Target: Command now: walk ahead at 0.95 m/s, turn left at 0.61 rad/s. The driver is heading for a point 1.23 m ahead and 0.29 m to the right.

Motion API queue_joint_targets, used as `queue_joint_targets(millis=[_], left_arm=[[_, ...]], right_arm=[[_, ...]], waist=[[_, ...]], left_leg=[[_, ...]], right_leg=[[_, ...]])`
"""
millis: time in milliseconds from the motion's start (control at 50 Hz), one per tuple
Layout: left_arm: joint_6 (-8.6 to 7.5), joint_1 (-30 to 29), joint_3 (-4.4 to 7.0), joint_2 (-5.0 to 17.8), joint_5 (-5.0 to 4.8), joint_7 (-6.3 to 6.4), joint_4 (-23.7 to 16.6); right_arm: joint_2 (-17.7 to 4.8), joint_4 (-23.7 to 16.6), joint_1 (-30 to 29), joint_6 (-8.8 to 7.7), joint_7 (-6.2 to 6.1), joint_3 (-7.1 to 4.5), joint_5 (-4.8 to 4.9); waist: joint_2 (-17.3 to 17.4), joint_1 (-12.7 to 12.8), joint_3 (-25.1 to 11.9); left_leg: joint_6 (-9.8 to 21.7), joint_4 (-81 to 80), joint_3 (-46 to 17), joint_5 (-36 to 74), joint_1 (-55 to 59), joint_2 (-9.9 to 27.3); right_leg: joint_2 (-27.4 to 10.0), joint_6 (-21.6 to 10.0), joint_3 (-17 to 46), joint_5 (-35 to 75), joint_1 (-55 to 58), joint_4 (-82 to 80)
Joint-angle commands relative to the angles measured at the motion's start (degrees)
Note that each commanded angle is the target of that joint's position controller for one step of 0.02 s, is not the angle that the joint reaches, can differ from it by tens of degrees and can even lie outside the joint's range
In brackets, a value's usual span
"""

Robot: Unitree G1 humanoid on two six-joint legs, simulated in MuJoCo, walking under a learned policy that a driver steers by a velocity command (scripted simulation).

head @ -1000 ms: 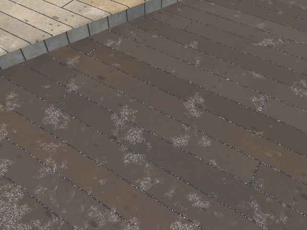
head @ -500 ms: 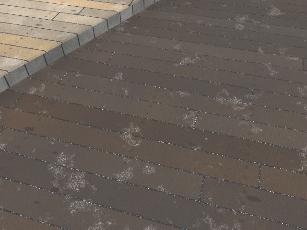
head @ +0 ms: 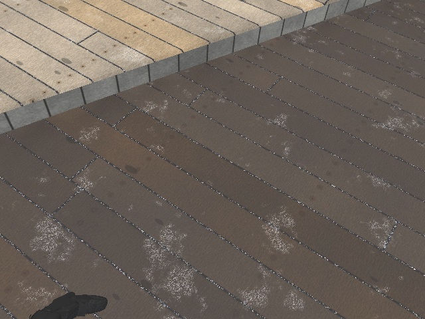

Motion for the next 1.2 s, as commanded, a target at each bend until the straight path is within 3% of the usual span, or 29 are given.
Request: queue_joint_targets(millis=[20,80,120,140,160,180,220,300,360,400,460,500,520,540,560,580,620,720,820,860,920,940,960,980,1000,1040,1100,1160,1200], left_arm=[[-1.59,-11.33,0.31,3.27,-0.63,-0.21,-6.33],[-1.73,-3.17,1.77,6.54,-0.84,1.20,-3.47],[-1.34,20.08,4.15,10.85,-2.05,3.27,3.16],[-1.27,32.06,5.50,13.94,-1.27,4.45,5.98],[-1.28,30.53,6.96,19.11,-0.73,3.79,7.09],[-1.03,22.20,6.32,13.10,-1.54,2.43,6.15],[-1.69,22.45,5.21,7.07,-2.16,1.58,8.37],[-2.85,20.90,4.37,6.01,-2.23,2.48,12.08],[-3.44,18.89,5.25,7.65,-2.36,2.61,10.73],[-3.72,17.68,6.41,10.38,-2.79,1.92,10.07],[-3.55,21.41,7.12,11.51,-3.82,1.52,11.05],[-3.06,23.01,7.49,13.10,-3.42,1.75,11.91],[-3.28,21.94,7.57,13.17,-3.33,1.50,11.79],[-3.96,20.27,6.09,7.38,-3.27,1.69,10.02],[-3.68,24.43,4.18,0.97,-5.61,2.01,6.36],[-2.45,20.82,4.18,4.27,-3.93,2.49,7.19],[-1.15,13.57,4.67,5.17,-2.33,1.34,7.30],[2.06,5.16,3.42,0.86,-1.14,-1.37,1.93],[1.90,-4.42,1.62,1.17,-1.41,-3.46,-3.49],[1.68,-6.06,1.57,2.23,-1.27,-3.44,-3.11],[1.28,12.26,3.58,6.72,-1.77,-2.38,2.59],[1.02,23.63,5.07,9.67,-1.44,-1.09,5.88],[1.15,25.11,6.81,12.37,-2.07,0.94,8.04],[2.51,18.87,8.17,20.15,-0.85,1.75,6.54],[3.02,21.70,9.02,21.06,-1.31,2.13,4.30],[2.28,16.16,7.45,14.27,-1.85,2.70,5.57],[-1.38,12.73,4.55,7.21,-1.98,3.16,6.08],[-3.84,15.18,4.26,6.74,-2.59,2.21,9.08],[-4.48,16.60,4.04,6.06,-3.42,1.64,10.21]], right_arm=[[-9.93,-1.01,-0.46,-1.69,-0.95,-2.44,0.85],[-13.31,0.74,-1.20,-2.65,-1.15,-2.71,-0.08],[-14.31,1.23,-5.31,-1.82,-1.69,-3.10,-2.50],[-10.16,0.56,-6.81,-2.01,-2.10,-2.07,-3.25],[-3.74,-2.64,-1.31,-2.58,-0.53,-0.49,0.47],[-6.93,-2.26,-5.03,-3.10,-0.79,0.02,-1.54],[-8.60,-5.47,-19.21,-3.88,-0.15,0.41,-3.43],[-4.62,-10.01,-21.68,-1.55,0.55,2.50,-5.36],[-4.23,-14.77,-31.22,-1.69,1.74,4.08,-3.81],[-2.89,-15.24,-32.38,-1.65,2.34,4.57,-2.14],[-5.97,-14.77,-33.20,-1.78,1.23,3.29,-2.25],[-8.60,-11.97,-24.07,-2.23,-0.09,1.51,-2.64],[-10.71,-10.09,-14.93,-2.51,-1.17,0.28,-2.99],[-15.63,-9.08,-2.61,-2.60,-2.61,-1.62,-4.25],[-19.19,-9.01,-4.05,-1.91,-2.66,-2.40,-4.81],[-14.89,-9.33,-9.69,-1.33,-2.64,-2.43,-3.93],[-6.96,-8.55,-14.00,-1.63,-1.99,-0.65,-3.53],[-3.00,-2.55,-10.36,-3.74,-0.95,0.27,-1.37],[-6.49,-0.92,-12.19,-4.75,-1.24,-0.36,-1.61],[-8.38,0.16,-8.75,-4.41,-1.60,-0.71,-1.54],[-15.35,-2.05,-9.90,-2.57,-2.81,-2.19,-1.47],[-15.87,-3.02,-12.62,-1.75,-2.67,-2.46,-2.05],[-11.12,-1.81,-11.52,-1.21,-1.48,-1.80,-2.60],[-5.04,-7.95,-7.32,-1.51,-1.05,-0.02,-3.07],[-8.43,-12.04,-14.00,-2.93,-1.19,0.12,-2.47],[-9.24,-10.60,-15.81,-3.92,-1.22,0.44,-2.41],[-6.06,-7.67,-10.13,-0.34,-0.71,1.49,-3.82],[-3.32,-11.11,-20.33,-0.03,0.19,2.33,-2.65],[-0.39,-10.94,-22.29,-0.64,0.77,3.13,-2.12]], waist=[[5.32,-0.52,5.69],[7.62,3.69,-1.01],[8.87,16.21,-10.72],[2.86,20.30,-16.15],[-22.17,12.95,-21.81],[-12.47,11.61,-14.58],[3.70,12.41,-2.77],[0.77,4.00,4.20],[0.32,4.47,8.21],[-2.98,5.31,6.20],[0.25,7.00,3.83],[2.26,2.88,-3.51],[2.61,-2.08,-8.84],[8.57,-6.72,-16.63],[23.82,-1.29,-23.32],[16.15,-0.12,-14.70],[5.05,0.75,-2.60],[7.04,4.57,3.15],[4.48,6.85,7.61],[3.33,6.63,7.03],[7.94,16.57,-5.02],[7.71,21.99,-8.03],[-0.18,19.79,-6.83],[-12.61,9.80,-9.85],[-6.07,14.21,-16.99],[5.91,8.08,-0.70],[6.03,1.49,2.93],[4.43,3.39,10.03],[4.19,5.25,6.49]], left_leg=[[5.46,-7.16,-7.37,36.20,-8.24,12.21],[1.48,2.88,-2.44,68.31,-0.54,13.67],[-0.09,29.25,1.40,75.78,-4.56,13.37],[-0.34,51.64,3.88,57.13,-15.48,10.11],[-4.83,74.09,5.24,5.43,-35.60,-3.90],[-2.98,75.43,4.15,0.09,-45.37,0.66],[-2.84,67.58,4.74,3.56,-43.88,5.91],[-6.55,53.72,5.32,-2.22,-43.50,10.64],[-9.19,33.22,9.52,8.20,-33.19,11.88],[-9.47,26.26,12.09,20.09,-19.15,9.75],[-9.10,19.17,11.85,21.44,-18.31,8.50],[-7.95,16.14,12.91,13.53,-7.30,5.61],[-6.96,17.78,11.31,9.86,4.47,8.54],[-4.73,15.14,-3.86,-11.71,16.40,23.05],[0.32,1.87,-34.52,-27.60,21.78,37.15],[1.54,-0.65,-35.19,-32.01,13.93,34.71],[-0.35,0.77,-14.16,-10.17,1.21,28.80],[-3.76,-2.29,8.26,18.49,-5.16,24.03],[-5.74,-7.20,25.00,35.26,-10.93,19.96],[-6.85,-3.18,28.19,59.57,-7.26,18.74],[-7.16,24.49,27.14,88.49,-6.95,21.72],[-6.91,40.87,25.44,80.25,-14.55,23.15],[-7.32,62.11,25.24,25.10,-26.02,14.05],[-10.09,82.54,20.51,-11.06,-48.23,6.92],[-9.64,83.60,9.24,-7.03,-55.34,7.07],[-8.38,70.18,8.99,0.56,-52.59,12.88],[-9.92,58.97,9.29,-1.02,-38.80,17.09],[-9.73,42.43,13.14,9.68,-38.36,17.94],[-7.81,30.37,16.82,24.39,-30.51,14.27]], right_leg=[[3.72,-2.39,-5.80,9.50,9.02,-9.53],[8.58,-6.82,-8.56,3.10,23.49,-11.82],[8.32,-9.51,-8.24,-5.34,44.60,-10.63],[-0.73,-11.89,3.11,-22.65,57.64,-7.76],[-15.19,-22.78,44.33,-35.04,67.51,-22.11],[-13.65,-24.17,52.65,-34.79,63.73,-27.35],[-8.95,-21.49,35.98,-14.83,47.55,-26.59],[-3.11,-20.88,28.30,-16.37,31.69,-32.11],[0.16,-19.21,21.04,-12.18,17.65,-37.65],[0.65,-17.19,20.10,-6.95,11.47,-40.53],[-0.48,-14.33,20.16,5.33,24.04,-34.23],[1.86,-11.61,17.69,20.99,29.01,-16.90],[4.47,-10.25,15.56,20.22,23.68,-2.68],[7.67,-9.54,11.25,1.30,15.16,17.01],[10.90,-8.42,5.32,-24.03,2.52,32.88],[5.50,-9.14,3.51,-18.43,-4.10,37.13],[0.91,-8.84,2.50,-12.60,-3.52,32.59],[-2.22,-8.12,0.49,-9.08,-5.48,28.58],[-0.41,-10.13,-7.49,3.91,4.14,7.16],[4.77,-12.13,-13.46,4.40,11.06,1.19],[11.34,-15.39,-12.48,-3.05,33.69,1.28],[10.59,-18.35,-7.22,-5.82,47.37,-3.14],[6.82,-19.59,-0.32,-8.38,55.40,-5.88],[-5.28,-27.66,25.22,-1.68,66.80,-8.02],[-9.33,-31.67,41.00,-16.81,69.72,-21.05],[-7.72,-24.70,34.30,-19.24,49.94,-30.28],[-3.84,-22.90,22.12,-6.91,28.66,-31.90],[0.24,-19.92,10.40,21.73,22.68,-34.05],[5.12,-15.45,2.95,34.84,23.67,-32.09]])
